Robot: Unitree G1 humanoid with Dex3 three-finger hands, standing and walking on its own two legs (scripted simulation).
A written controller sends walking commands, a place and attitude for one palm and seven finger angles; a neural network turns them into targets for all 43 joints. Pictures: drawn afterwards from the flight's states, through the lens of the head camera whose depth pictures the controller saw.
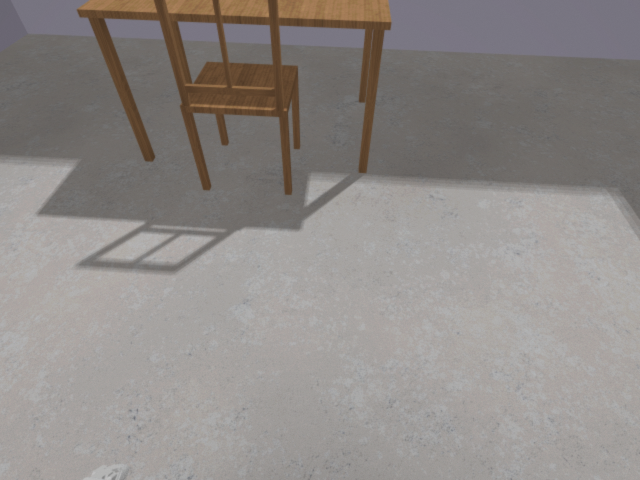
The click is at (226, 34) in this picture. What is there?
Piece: chair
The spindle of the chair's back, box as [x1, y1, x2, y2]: [212, 0, 232, 87]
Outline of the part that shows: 212,0 227,86 231,87 232,84 218,0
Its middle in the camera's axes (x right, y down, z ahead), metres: -0.35 -0.69 +1.37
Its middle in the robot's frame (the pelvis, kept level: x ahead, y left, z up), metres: +1.46 +0.43 -0.08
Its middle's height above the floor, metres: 0.69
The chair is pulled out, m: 0.00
